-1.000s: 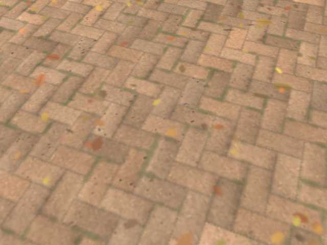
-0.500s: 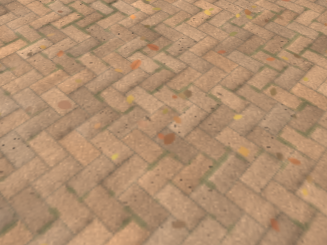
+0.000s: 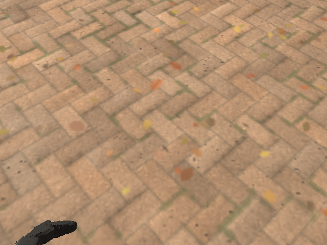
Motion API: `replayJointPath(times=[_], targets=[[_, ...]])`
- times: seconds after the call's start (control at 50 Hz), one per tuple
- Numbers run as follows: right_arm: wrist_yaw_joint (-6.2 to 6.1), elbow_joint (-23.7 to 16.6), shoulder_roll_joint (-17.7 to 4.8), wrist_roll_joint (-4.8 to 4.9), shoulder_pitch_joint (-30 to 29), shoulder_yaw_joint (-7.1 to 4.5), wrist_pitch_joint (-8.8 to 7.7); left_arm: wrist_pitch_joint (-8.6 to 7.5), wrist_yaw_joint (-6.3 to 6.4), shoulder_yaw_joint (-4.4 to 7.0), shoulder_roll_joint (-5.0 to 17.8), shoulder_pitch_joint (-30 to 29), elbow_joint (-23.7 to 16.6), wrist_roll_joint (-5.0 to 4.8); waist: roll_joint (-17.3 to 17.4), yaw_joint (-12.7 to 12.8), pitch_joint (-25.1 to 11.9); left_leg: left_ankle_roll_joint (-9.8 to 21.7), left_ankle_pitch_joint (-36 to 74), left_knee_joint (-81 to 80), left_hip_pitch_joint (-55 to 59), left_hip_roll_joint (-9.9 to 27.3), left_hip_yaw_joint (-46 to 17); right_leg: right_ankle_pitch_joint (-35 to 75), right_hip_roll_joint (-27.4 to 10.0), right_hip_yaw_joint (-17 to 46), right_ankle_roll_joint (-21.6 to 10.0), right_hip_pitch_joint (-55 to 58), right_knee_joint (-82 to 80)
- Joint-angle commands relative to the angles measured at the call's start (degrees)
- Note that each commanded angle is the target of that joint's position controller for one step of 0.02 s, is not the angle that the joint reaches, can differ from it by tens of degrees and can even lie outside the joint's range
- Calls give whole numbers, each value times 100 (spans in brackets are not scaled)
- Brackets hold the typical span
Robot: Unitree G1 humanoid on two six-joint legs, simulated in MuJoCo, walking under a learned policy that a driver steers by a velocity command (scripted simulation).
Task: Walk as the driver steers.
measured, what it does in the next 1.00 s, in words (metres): walks ahead: left foot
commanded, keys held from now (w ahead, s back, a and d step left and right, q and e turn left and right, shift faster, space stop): w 0.80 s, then w+e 0.20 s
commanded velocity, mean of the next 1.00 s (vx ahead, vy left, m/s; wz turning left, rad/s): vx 0.49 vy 0.00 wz -0.01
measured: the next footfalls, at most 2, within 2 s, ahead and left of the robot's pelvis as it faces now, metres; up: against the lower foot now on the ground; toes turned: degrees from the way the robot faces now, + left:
left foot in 0.50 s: +0.45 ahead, +0.14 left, +0.00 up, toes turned +2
right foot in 1.04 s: +0.75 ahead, -0.09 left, +0.00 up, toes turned -6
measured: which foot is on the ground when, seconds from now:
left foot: down 0.00-0.00, up 0.02-0.48, down 0.50-1.00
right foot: down 0.00-0.52, up 0.54-1.00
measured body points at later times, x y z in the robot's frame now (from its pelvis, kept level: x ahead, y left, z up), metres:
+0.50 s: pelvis +0.28 +0.03 +0.00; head +0.31 +0.03 +0.45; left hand +0.27 +0.32 -0.13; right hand +0.52 -0.20 -0.06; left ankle +0.41 +0.14 -0.72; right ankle +0.11 -0.11 -0.72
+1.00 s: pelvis +0.55 +0.03 +0.01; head +0.58 +0.02 +0.46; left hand +0.78 +0.25 -0.08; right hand +0.56 -0.26 -0.11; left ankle +0.41 +0.14 -0.72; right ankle +0.71 -0.10 -0.70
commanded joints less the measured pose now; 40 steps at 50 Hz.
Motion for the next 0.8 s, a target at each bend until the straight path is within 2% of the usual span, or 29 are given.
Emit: replayJointPath(times=[0.02, 0.04, 0.06, 0.08, 0.1, 0.12, 0.16, 0.2, 0.24, 0.3, 0.36, 0.4, 0.44, 0.46, 0.48, 0.5, 0.52, 0.54, 0.56, 0.58, 0.6, 0.62, 0.64, 0.68, 0.74, 0.8], targets=[[-22, -578, 29, 45, 561, 92, -165, -32, 30, 497, 1601, 2328, 221, 88, -1869, 798, -2369, -49, -283, 4319, -3611, -487, -102, -1804, -2335, 4271, -1615, 5091, -862], [12, -541, -577, 140, 105, -17, -226, -27, 32, 339, 1028, 2147, 209, -60, -1269, 983, -1739, -32, -358, 4847, -4270, -183, -466, -2672, -2203, 4363, -1408, 4743, -1291], [53, -662, -758, 186, -465, -66, -268, 13, 78, 274, 843, 1772, 184, -63, -877, 955, -904, 15, 145, 4817, -4515, 117, -209, -2440, -2038, 3428, -1195, 3963, -1361], [54, -719, -689, 103, -760, -36, -312, 53, 106, 246, 805, 1447, 136, 3, -384, 797, -529, 35, 614, 4549, -4358, 393, 19, -1842, -1824, 2875, -1086, 3222, -1457], [68, -732, -639, 22, -896, -56, -327, 67, 111, 206, 690, 1256, 111, 55, -291, 664, -247, 14, 909, 4239, -4217, 563, 91, -1248, -1627, 2487, -1083, 2682, -1600], [87, -697, -561, 19, -783, -59, -302, 53, 125, 167, 611, 1151, 95, 107, -403, 499, -226, 3, 1104, 4098, -3938, 693, 86, -927, -1486, 2219, -1075, 2349, -1748], [95, -631, -346, 24, -596, -12, -227, -1, 137, 167, 613, 1127, 150, 48, -539, 364, -208, -88, 1196, 3814, -3762, 768, 198, -567, -1394, 1842, -1187, 2013, -1994], [78, -727, -255, -35, -852, 28, -181, -32, 162, 190, 724, 1161, 242, 1, -474, 349, 21, -228, 1456, 3337, -3958, 837, 300, -287, -1373, 1492, -1246, 1759, -2214], [81, -834, -195, -70, -1218, 68, -209, -15, 193, 213, 819, 1246, 306, -11, -392, 445, 141, -321, 2100, 2628, -4086, 870, 363, -21, -1282, 1177, -1203, 1774, -2314], [146, -951, -67, -46, -1817, 129, -296, 43, 224, 224, 917, 1433, 397, -55, -343, 670, 231, -335, 3056, 1390, -3761, 696, 566, 273, -1065, 681, -992, 1778, -2283], [236, -1093, -77, 19, -2314, 131, -347, 116, 227, 245, 1030, 1842, 575, -107, -340, 887, 283, -289, 3384, 749, -3581, 534, 651, 236, -1230, 674, -923, 2124, -2155], [295, -1195, -163, 39, -2486, 98, -364, 191, 242, 263, 1073, 1948, 663, -129, -379, 866, 329, -153, 3141, 468, -3675, 487, 590, 385, -1436, 749, -844, 2571, -1971], [335, -1215, -280, 28, -2395, 49, -374, 268, 270, 292, 1138, 1947, 716, -133, -442, 721, 242, 8, 2697, 286, -3494, 402, 616, 893, -1581, 785, -728, 2959, -1651], [333, -1162, -383, 16, -2129, -4, -376, 300, 285, 306, 1189, 1880, 715, -128, -505, 538, 67, 108, 2496, 211, -3087, 275, 723, 1648, -1550, 725, -655, 3063, -1289], [306, -987, -547, -5, -1485, -108, -370, 338, 297, 290, 1166, 1782, 708, -116, -468, 153, -338, 260, 2504, 53, -2187, 94, 904, 2503, -1344, 514, -528, 2979, -472], [249, -753, -833, -21, -570, -240, -350, 349, 316, 197, 950, 1814, 659, -43, -330, -246, -1026, 462, 2604, 214, -735, 307, 725, 2280, -1051, 285, -331, 2362, 768], [200, -702, -1458, -173, 106, -362, -325, 272, 299, 0, 363, 2358, 454, 49, 863, -155, -2023, 1215, 2227, 280, 1529, 1835, -1542, 113, -352, 35, 47, 336, 3046], [232, -620, -1253, -79, 284, -315, -307, 152, 263, -53, 309, 2466, 523, -22, 1651, -149, -2531, 1714, 1256, -749, 2103, 2357, -3618, -2953, 223, 639, 167, -876, 4214], [243, -644, -872, -41, -22, -183, -308, 72, 216, 95, 881, 2008, 442, -175, 1052, -212, -1708, 1446, 715, -915, 1582, 2195, -3080, -2805, -155, 911, 96, -1514, 4662], [233, -679, -716, -40, -371, -128, -301, 30, 196, 96, 921, 1513, 299, -225, 694, -123, -1040, 1270, 957, -990, 799, 1968, -2259, -2315, -436, 721, 37, -1613, 4537], [248, -678, -596, -73, -703, -82, -305, 32, 207, 89, 851, 1286, 257, -142, 322, 59, -573, 1191, 1520, -1154, -1, 1731, -1679, -1882, -656, 600, 56, -1456, 4174], [261, -697, -445, -113, -934, -36, -337, 80, 219, 123, 828, 1292, 275, -65, 351, 248, -378, 1130, 1982, -1331, -537, 1529, -1282, -1564, -840, 635, 84, -1147, 3820], [267, -694, -416, -133, -1055, -29, -362, 142, 214, 113, 739, 1427, 323, -58, 459, 390, -332, 1134, 2229, -1506, -871, 1425, -1066, -1375, -903, 635, 133, -839, 3687], [268, -598, -456, -89, -1066, -50, -444, 253, 237, 80, 555, 1559, 391, -37, 435, 516, -284, 1230, 2712, -1745, -1170, 1352, -679, -1172, -927, 571, 246, -673, 3424], [207, -414, -595, -84, -903, -94, -464, 289, 267, 54, 475, 1027, 224, 24, 249, 440, -25, 1251, 3129, -1946, -1144, 1292, -252, -441, -964, 550, 400, -1071, 2574], [152, -279, -668, -54, -732, -101, -407, 223, 211, 7, 349, 470, 107, 12, 240, 243, 110, 1052, 3135, -1995, -1047, 1088, 183, 526, -841, 424, 406, -972, 1405]])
